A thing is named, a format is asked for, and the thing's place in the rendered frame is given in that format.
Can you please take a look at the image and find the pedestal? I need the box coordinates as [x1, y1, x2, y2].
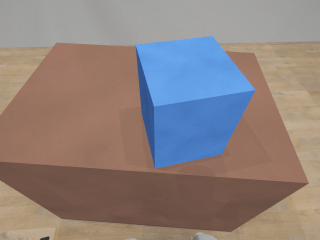
[0, 42, 309, 232]

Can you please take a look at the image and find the carton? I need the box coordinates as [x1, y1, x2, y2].
[135, 36, 256, 169]

